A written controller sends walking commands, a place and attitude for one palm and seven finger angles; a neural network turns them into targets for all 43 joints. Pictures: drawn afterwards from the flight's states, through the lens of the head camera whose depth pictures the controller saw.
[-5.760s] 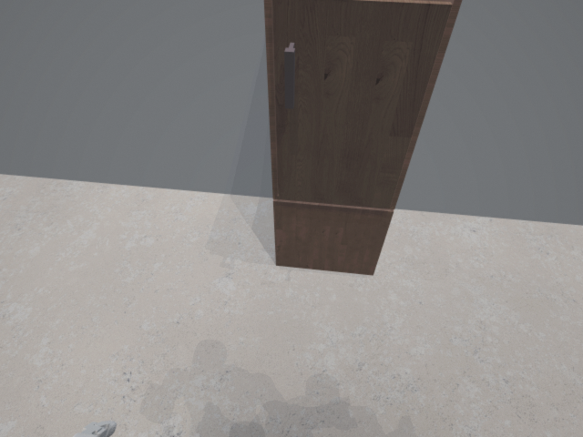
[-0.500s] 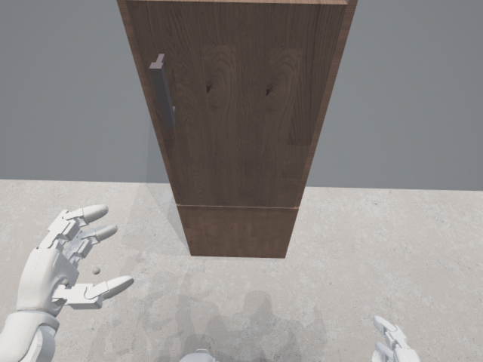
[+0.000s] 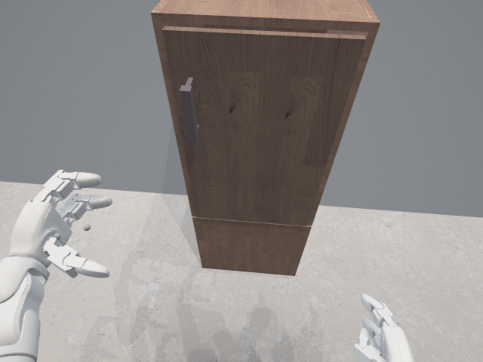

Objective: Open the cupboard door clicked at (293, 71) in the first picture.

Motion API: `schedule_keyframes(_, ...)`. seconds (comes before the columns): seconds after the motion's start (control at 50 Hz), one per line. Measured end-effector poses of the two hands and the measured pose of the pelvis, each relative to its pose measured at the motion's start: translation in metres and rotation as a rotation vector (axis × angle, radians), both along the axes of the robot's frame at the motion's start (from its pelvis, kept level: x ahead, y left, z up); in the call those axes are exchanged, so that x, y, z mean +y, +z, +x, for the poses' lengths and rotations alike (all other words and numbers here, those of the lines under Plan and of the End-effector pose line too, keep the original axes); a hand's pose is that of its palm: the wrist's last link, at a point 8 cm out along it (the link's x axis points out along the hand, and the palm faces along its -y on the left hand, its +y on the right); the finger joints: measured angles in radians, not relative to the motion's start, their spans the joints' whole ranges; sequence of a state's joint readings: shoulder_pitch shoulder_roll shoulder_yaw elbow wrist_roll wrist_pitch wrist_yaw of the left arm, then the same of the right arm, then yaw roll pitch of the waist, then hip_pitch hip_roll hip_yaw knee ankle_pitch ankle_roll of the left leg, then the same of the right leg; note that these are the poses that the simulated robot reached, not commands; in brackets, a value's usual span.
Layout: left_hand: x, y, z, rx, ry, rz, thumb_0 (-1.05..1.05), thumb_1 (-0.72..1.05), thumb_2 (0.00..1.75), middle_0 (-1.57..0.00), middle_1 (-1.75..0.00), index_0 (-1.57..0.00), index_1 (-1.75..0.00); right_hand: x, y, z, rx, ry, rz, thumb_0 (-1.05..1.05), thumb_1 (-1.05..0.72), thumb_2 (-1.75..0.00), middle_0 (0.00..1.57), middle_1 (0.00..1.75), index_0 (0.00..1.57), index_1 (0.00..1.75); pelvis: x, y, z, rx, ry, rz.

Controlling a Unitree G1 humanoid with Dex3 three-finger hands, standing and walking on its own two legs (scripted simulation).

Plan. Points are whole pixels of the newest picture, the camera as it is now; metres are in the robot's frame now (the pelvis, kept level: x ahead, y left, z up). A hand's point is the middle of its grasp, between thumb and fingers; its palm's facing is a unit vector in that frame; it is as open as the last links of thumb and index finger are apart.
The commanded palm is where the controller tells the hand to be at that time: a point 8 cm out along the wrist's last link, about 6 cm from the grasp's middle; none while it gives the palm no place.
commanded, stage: raise the hand with hooked fingers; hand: left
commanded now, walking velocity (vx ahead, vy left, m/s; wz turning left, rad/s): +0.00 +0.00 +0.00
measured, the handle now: (191, 112) +0.57 +0.16 +0.11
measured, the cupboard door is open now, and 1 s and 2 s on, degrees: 0 0 0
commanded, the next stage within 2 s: move the hooked fingers beside the handle in 0.68 s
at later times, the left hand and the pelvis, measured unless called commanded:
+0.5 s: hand (91, 207) +0.30 +0.26 +0.13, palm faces +0.03 -1.00 -0.03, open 14.0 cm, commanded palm +0.27 +0.30 +0.13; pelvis +0.00 -0.01 +0.01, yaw -1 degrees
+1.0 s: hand (101, 196) +0.32 +0.25 +0.13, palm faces +0.03 -1.00 -0.02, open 14.0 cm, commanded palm +0.30 +0.30 +0.13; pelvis +0.00 -0.02 +0.01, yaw +0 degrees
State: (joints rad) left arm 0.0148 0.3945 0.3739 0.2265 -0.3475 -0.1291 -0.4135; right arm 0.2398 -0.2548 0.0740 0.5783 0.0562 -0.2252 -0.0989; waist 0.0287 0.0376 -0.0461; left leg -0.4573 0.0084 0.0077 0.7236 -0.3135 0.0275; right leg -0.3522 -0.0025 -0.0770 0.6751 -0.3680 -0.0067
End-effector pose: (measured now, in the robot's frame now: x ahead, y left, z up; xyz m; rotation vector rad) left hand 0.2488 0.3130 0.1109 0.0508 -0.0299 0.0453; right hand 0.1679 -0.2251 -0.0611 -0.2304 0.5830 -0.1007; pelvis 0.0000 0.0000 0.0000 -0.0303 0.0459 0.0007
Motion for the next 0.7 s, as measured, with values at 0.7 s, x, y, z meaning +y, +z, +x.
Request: schedule_keyframes(0.7, -0.005, 0.021, 0.023, 0.002, -0.006, -0.017, -0.01, -0.5, 0.3, -0.3, -1.2, -0.3, -1.2, -0.032, -0.001, -0.025, 0.05, -0.072, -0.011, 0.02, -0.9, -0.9, 0.2, 0.3, 0.21, 0.3, -0.015, 0.008, -0.001, -0.022, -0.015, 0.015)
